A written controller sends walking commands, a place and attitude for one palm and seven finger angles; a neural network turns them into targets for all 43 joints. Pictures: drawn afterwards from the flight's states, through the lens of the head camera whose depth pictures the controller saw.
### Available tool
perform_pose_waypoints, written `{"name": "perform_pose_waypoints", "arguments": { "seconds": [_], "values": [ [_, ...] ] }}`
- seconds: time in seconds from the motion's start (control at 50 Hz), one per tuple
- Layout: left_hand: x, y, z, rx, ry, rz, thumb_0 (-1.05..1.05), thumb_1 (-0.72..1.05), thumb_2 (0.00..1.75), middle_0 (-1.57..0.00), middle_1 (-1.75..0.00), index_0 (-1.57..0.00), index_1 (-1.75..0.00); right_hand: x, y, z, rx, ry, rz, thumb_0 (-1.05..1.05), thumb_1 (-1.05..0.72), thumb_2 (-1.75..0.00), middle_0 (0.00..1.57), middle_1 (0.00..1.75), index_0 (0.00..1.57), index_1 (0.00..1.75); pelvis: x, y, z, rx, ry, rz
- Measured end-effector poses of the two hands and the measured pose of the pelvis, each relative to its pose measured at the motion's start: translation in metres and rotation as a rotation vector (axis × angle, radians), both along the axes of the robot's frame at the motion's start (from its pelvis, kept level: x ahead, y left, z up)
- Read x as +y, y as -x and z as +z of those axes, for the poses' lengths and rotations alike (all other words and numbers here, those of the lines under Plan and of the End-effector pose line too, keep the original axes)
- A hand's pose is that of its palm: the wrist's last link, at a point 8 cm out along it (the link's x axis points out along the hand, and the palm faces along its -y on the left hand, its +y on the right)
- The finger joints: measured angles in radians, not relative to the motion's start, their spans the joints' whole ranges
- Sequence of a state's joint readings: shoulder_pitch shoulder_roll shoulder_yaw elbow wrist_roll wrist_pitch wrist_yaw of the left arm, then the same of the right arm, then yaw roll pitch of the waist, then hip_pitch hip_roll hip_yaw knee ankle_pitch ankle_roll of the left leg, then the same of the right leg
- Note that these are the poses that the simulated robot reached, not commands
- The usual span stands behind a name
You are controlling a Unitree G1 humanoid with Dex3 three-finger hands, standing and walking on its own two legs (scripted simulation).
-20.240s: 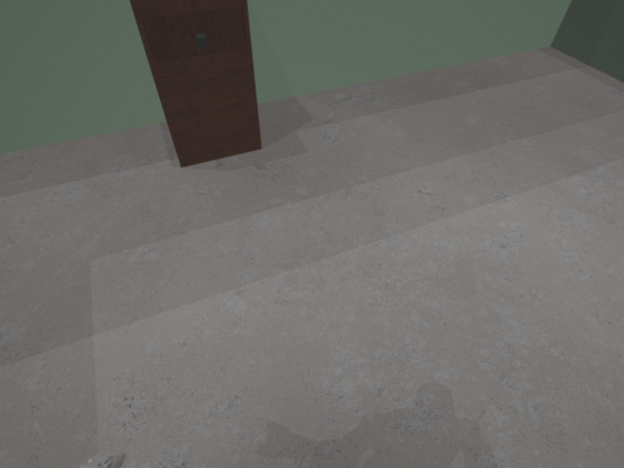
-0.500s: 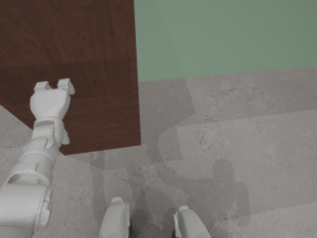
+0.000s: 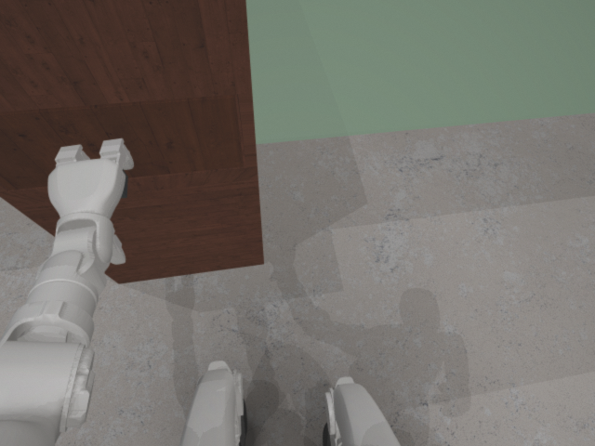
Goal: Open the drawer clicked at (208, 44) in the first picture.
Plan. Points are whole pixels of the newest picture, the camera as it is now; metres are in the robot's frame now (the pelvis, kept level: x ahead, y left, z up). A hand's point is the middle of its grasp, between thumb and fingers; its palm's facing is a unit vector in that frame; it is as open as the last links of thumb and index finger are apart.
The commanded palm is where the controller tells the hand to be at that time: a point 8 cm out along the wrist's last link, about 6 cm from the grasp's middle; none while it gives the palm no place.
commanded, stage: lower the fingers behind the handle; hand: left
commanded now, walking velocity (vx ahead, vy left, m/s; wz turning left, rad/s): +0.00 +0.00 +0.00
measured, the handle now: (110, 170) +0.50 +0.27 -0.02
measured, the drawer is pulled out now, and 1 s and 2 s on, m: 0.00 0.00 0.11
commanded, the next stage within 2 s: close the thumb around the handle in 0.10 s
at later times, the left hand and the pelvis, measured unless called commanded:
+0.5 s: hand (107, 203) +0.46 +0.27 -0.04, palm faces -0.06 -0.04 -1.00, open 11.4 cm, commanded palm +0.44 +0.25 +0.02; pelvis +0.00 +0.00 +0.00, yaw +0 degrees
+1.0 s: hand (108, 205) +0.45 +0.27 -0.04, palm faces -0.03 -0.03 -1.00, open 7.4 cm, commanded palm +0.44 +0.25 +0.02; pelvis +0.00 +0.00 +0.00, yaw +0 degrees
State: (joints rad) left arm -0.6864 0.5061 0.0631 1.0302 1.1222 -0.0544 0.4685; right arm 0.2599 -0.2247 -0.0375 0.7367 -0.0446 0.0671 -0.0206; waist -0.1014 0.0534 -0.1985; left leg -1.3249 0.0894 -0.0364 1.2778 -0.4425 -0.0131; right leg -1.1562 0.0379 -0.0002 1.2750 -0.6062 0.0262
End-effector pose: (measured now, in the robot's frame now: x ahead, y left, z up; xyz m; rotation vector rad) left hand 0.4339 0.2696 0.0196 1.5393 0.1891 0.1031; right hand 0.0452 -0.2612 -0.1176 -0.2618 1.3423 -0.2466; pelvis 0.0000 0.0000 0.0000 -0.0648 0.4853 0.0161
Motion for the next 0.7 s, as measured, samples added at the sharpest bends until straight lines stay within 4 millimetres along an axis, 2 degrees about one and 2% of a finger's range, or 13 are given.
{"name": "perform_pose_waypoints", "arguments": {
  "seconds": [0.24,0.34,0.48,0.7],
  "values": [
    [0.0006,-0.0012,-0.0024,-0.031,-0.009,-0.004,0.0,-0.49,0.3,-0.31,-1.2,-0.31,-1.2,-0.0028,-0.0023,-0.0012,0.012,0.012,0.008,0.0,-0.91,-0.9,0.2,0.3,0.2,0.3,0.0018,-0.0008,-0.0027,0.01,0.004,0.007],
    [-0.0009,-0.0025,-0.0018,-0.016,-0.006,0.015,0.0,-0.42,0.33,-0.32,-1.21,-0.32,-1.21,-0.0008,-0.0015,0.0007,0.014,0.007,0.007,0.0,-0.91,-0.9,0.2,0.3,0.2,0.3,0.002,-0.0003,-0.0003,0.005,0.003,0.007],
    [0.0005,-0.0038,-0.0002,0.006,0.004,0.003,0.0,-0.15,0.45,-0.34,-1.24,-0.33,-1.24,0.0005,0.0018,0.0038,0.009,0.009,-0.003,0.0,-0.91,-0.9,0.21,0.3,0.2,0.3,0.0022,-0.0013,0.0016,0.001,0.003,0.002],
    [0.0002,-0.0017,-0.001,-0.027,-0.001,-0.005,0.0,0.42,0.69,-0.38,-1.3,-0.36,-1.3,0.0009,0.0051,0.0002,0.029,0.003,-0.006,0.0,-0.91,-0.9,0.2,0.3,0.2,0.3,0.0037,-0.0023,-0.0004,0.007,0.003,0.002]
  ]
}}
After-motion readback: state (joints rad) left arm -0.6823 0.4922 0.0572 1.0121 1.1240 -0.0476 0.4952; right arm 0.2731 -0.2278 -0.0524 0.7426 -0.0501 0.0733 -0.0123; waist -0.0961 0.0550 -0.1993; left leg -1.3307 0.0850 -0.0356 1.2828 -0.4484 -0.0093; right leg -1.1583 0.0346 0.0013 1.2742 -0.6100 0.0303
